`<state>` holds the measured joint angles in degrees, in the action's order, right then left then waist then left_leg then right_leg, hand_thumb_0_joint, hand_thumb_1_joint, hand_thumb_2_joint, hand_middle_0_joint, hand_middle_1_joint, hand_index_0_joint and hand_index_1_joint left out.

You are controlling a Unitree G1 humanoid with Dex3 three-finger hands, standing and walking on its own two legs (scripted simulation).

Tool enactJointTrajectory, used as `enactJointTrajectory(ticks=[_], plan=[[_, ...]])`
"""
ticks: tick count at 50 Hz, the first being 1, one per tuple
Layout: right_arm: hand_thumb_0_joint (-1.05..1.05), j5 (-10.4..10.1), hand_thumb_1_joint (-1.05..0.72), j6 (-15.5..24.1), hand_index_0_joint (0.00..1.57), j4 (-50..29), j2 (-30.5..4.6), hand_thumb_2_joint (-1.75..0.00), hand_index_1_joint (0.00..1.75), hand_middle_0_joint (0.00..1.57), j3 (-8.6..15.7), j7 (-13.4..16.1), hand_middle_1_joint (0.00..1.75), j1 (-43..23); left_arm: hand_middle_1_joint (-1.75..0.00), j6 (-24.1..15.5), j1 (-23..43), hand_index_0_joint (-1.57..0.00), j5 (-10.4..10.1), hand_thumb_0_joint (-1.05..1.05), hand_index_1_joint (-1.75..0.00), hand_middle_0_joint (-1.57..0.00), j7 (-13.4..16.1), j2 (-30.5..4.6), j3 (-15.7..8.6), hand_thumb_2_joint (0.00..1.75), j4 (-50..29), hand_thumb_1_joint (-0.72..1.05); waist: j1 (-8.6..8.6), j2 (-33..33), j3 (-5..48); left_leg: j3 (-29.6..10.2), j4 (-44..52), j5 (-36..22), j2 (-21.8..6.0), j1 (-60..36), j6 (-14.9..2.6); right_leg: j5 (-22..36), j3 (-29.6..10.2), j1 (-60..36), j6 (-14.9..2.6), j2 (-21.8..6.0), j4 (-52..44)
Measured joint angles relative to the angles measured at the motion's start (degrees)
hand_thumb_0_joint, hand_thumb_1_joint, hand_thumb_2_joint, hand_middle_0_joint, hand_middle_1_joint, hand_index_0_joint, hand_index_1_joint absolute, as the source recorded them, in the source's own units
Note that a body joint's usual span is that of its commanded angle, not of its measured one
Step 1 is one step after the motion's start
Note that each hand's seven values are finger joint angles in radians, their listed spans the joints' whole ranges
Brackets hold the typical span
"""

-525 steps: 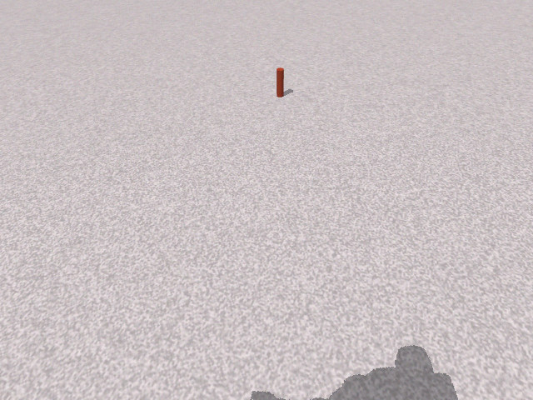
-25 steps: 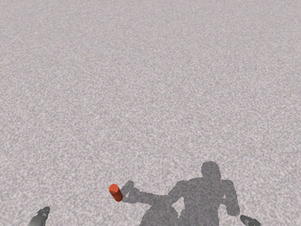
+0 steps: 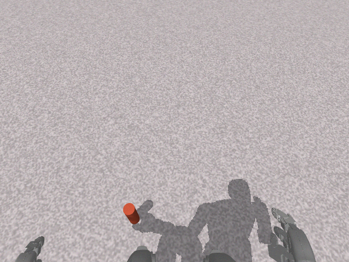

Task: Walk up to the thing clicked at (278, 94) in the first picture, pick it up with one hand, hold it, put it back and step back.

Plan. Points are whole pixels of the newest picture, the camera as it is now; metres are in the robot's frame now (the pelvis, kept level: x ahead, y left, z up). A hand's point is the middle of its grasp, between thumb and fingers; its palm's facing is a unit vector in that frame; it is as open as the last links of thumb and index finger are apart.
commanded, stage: go down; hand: left
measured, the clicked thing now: (132, 214) +0.38 +0.20 -0.59
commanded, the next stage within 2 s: none
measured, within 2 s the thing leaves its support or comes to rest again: neither
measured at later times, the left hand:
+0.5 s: hand (55, 241) +0.22 +0.33 -0.19, palm faces +0.10 -0.97 -0.24, open 17.3 cm
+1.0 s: hand (57, 225) +0.27 +0.36 -0.25, palm faces +0.10 -0.98 -0.15, open 17.6 cm
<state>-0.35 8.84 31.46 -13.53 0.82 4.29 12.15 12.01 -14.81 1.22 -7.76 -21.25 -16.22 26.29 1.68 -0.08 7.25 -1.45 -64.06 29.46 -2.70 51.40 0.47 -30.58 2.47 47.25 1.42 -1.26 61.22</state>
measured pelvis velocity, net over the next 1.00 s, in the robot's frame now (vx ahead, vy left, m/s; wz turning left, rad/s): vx -0.08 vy -0.01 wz -0.07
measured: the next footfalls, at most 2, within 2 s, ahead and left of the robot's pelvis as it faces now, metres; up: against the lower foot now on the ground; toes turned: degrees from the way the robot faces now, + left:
none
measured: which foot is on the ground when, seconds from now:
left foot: down 0.00-1.00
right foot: down 0.00-1.00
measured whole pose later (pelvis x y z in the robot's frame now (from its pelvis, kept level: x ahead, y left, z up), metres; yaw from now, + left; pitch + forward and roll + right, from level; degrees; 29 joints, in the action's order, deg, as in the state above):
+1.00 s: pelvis -0.08 -0.01 -0.22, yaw -4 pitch +33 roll -5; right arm 1.5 10.6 37.9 -18.8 -2.2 3.0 5.7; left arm -19.4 20.4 -9.0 -36.6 -41.4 -41.1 55.0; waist 2.1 1.0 8.8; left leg -5.8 -111.7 37.5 -3.3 107.5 1.3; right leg -39.7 3.7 102.6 0.7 -0.1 109.4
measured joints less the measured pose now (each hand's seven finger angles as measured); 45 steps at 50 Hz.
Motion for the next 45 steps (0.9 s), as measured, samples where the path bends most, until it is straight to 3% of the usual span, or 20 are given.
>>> enactJointTrajectory(ticks=[13, 18, 25, 37, 45], plan=[[0.01, 0.5, -0.89, 1.2, 0.2, 0.1, -0.4, -0.9, 0.3, 0.2, 0.5, -1.1, 0.3, -0.2, -0.07, -7.8, -0.4, -0.08, -2.9, -0.01, -0.07, -0.08, -4.1, -1.4, -3.7, 0.06, -1.3, -0.5, -0.57, -0.2, 0.7, -0.3, -9.7, 2.8, -0.1, 11.5, -0.24, -3.0, -0.3, 11.5, 0.16, 0.0, 9.9], [0.01, 0.6, -0.91, 2.5, 0.2, 0.6, -1.5, -0.9, 0.3, 0.2, 0.3, -1.4, 0.3, -1.5, -0.05, -14.9, 6.4, -0.07, -4.7, -0.01, -0.05, -0.07, -7.0, -4.2, -7.8, 0.06, 6.6, -0.47, -0.75, 0.6, 2.0, -0.6, -17.1, 4.5, 0.2, 20.6, -0.2, -5.2, -0.4, 20.7, 0.07, -0.3, 18.0], [0.01, 0.7, -0.9, 2.8, 0.2, 3.1, -3.0, -0.9, 0.3, 0.2, -0.2, -1.1, 0.3, -4.5, -0.03, -23.5, 17.0, -0.07, -7.2, -0.01, -0.03, -0.06, -14.2, -9.0, -12.2, 0.03, 12.1, -0.5, -0.58, 1.0, 2.2, -1.5, -27.8, 6.7, 0.1, 33.0, 0.12, -7.7, -0.1, 32.8, -0.13, -0.1, 28.8], [0.01, 1.3, -0.88, 1.6, 0.2, 5.7, -3.9, -0.9, 0.3, 0.2, -1.5, -1.8, 0.3, -5.0, -0.03, -29.0, 26.2, -0.05, -9.9, -0.01, -0.02, -0.05, -22.9, -13.8, -20.6, 0.03, 22.8, -0.55, -0.67, 0.5, 2.4, -2.6, -38.5, 7.9, -0.5, 46.1, 0.42, -9.1, 0.2, 45.9, -0.55, 0.7, 39.6], [0.01, 1.9, -0.89, 1.8, 0.2, 6.6, -4.8, -0.9, 0.3, 0.2, -2.4, -1.5, 0.3, -6.2, -0.04, -32.0, 33.4, -0.04, -10.4, -0.02, -0.04, -0.03, -27.2, -18.5, -23.9, 0.06, 27.7, -0.56, -0.24, 1.2, 1.5, -3.8, -44.9, 7.8, -0.4, 53.2, 0.85, -9.1, 0.9, 52.7, -0.85, 0.9, 45.8]])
